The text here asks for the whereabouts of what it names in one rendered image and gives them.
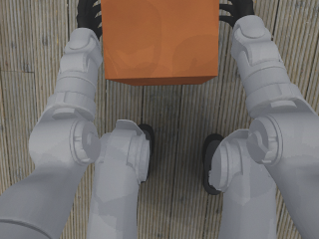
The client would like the left robot thigh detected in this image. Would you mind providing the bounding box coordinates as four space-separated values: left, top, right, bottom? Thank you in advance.
86 128 150 239

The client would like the robot right upper arm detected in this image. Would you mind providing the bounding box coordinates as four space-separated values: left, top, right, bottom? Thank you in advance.
246 112 319 239

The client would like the right robot forearm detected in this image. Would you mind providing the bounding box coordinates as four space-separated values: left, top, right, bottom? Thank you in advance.
230 15 319 119

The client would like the robot left shin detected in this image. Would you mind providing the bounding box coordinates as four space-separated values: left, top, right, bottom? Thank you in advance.
94 119 144 168

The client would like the left robot forearm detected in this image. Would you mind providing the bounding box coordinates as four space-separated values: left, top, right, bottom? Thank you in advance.
28 27 103 159

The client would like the robot right hand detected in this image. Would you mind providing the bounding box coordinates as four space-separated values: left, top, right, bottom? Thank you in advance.
218 0 255 29

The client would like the robot left hand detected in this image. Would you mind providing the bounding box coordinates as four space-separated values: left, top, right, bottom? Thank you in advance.
76 0 103 41

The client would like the carton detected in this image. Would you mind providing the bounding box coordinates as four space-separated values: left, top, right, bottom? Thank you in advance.
101 0 219 87

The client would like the robot left upper arm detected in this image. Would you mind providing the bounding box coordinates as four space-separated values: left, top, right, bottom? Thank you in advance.
0 118 102 239

